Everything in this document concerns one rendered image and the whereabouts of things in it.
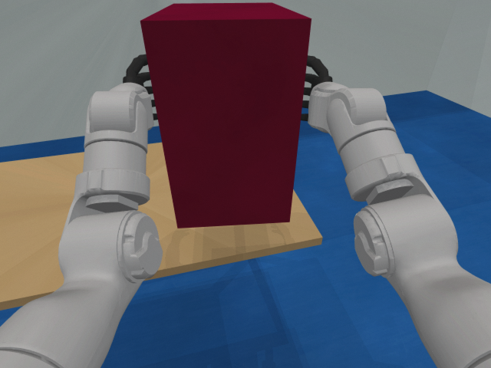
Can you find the robot right upper arm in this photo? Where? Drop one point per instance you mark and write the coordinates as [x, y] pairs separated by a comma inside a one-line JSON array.
[[410, 242]]

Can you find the right robot hand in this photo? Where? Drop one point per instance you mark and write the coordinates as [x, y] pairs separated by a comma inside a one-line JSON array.
[[323, 76]]

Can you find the robot left upper arm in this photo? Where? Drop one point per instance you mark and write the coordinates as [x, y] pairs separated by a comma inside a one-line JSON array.
[[104, 259]]

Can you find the robot left forearm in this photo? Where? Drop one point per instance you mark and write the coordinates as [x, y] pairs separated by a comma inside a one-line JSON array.
[[115, 153]]

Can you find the table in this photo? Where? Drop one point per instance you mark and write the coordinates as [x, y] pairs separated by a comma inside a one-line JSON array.
[[35, 199]]

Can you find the left robot hand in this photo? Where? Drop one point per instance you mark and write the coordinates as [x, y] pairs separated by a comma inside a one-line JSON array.
[[132, 76]]

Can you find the robot right forearm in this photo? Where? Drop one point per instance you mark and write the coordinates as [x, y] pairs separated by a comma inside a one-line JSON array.
[[378, 169]]

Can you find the carton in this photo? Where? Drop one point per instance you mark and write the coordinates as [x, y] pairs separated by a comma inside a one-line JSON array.
[[228, 82]]

